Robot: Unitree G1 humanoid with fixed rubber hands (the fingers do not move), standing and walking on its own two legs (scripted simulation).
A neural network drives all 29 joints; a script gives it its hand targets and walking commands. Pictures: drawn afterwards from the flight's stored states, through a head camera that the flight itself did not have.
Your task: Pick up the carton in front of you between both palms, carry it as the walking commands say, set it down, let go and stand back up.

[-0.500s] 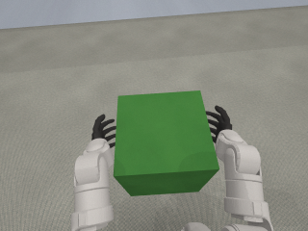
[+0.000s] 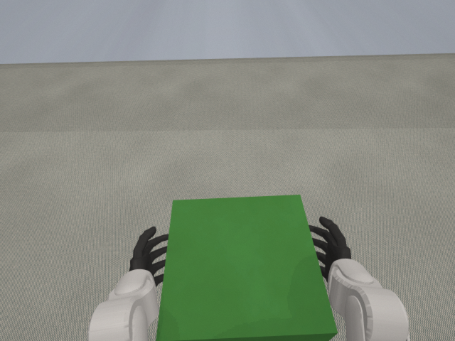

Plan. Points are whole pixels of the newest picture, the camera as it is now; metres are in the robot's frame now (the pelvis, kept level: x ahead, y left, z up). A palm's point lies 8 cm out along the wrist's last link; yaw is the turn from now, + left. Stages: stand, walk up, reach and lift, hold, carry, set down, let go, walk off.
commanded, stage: carry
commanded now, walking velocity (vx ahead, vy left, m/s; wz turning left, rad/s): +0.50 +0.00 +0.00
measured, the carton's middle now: (240, 287) +0.22 +0.00 -0.01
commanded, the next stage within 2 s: none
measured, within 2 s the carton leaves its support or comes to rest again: neither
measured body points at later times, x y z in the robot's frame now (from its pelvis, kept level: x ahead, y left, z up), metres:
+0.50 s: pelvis +0.32 +0.04 -0.01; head +0.32 +0.05 +0.44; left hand +0.58 +0.16 +0.05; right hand +0.56 -0.14 +0.06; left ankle +0.41 +0.10 -0.75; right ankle +0.17 -0.07 -0.64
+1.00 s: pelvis +0.55 -0.01 -0.01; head +0.54 -0.03 +0.44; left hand +0.79 +0.13 +0.06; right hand +0.79 -0.17 +0.06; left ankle +0.47 +0.11 -0.75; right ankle +0.61 -0.10 -0.75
